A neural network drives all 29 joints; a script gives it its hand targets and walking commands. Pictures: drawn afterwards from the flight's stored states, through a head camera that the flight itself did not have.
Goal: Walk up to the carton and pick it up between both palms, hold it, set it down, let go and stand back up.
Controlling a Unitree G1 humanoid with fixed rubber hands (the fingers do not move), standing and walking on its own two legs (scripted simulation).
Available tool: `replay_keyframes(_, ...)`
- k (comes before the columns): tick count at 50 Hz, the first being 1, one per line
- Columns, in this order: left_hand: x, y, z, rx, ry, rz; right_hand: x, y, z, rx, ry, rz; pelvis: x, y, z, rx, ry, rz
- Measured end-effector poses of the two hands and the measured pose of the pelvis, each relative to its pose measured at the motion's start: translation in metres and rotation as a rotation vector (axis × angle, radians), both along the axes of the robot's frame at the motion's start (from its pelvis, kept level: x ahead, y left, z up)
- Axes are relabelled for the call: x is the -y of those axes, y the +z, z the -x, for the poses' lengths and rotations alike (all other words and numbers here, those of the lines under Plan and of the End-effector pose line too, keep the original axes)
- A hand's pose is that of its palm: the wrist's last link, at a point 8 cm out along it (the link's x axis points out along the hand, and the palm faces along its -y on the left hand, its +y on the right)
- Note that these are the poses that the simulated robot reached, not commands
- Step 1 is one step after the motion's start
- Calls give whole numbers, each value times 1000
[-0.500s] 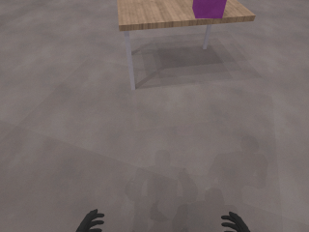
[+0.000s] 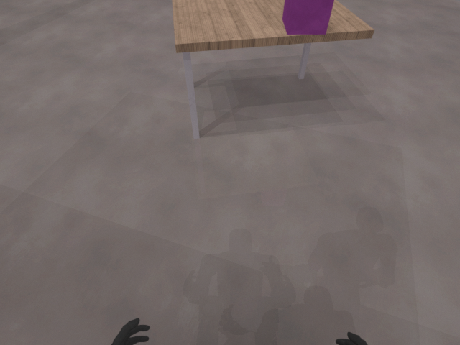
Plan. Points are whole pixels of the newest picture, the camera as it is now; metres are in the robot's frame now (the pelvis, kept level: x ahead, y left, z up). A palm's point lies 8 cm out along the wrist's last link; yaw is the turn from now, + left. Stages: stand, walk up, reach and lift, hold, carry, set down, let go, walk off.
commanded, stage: stand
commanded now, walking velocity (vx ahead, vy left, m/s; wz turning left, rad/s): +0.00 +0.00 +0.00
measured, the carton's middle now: (307, 0) +1.66 -0.36 +0.01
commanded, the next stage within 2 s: walk up in 0.62 s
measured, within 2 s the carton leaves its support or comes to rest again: neither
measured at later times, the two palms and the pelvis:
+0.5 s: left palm out of the picture +0.10 +0.23 -0.11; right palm out of the picture +0.09 -0.22 -0.11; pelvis +0.00 +0.00 +0.00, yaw +0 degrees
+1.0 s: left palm out of the picture +0.11 +0.23 -0.10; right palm out of the picture +0.03 -0.28 -0.10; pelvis +0.01 -0.02 +0.02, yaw -3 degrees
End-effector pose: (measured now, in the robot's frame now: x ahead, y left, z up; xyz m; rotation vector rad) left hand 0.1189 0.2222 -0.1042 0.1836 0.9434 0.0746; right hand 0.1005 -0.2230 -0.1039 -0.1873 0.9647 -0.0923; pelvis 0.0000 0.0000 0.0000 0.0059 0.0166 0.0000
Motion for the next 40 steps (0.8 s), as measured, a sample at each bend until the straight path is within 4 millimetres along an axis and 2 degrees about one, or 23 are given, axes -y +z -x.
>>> replay_keyframes(10,-6,-4,15,-46,25,-14,-1,-3,4,-24,-12,-2,-2,1,-1,-4,-3,2)
replay_keyframes(28,-8,-7,23,-79,41,-8,1,-5,11,-54,-42,6,-4,3,-4,4,-5,3)
replay_keyframes(40,-8,-12,35,-124,66,-3,2,-9,27,-108,-59,12,-4,5,-5,13,-2,1)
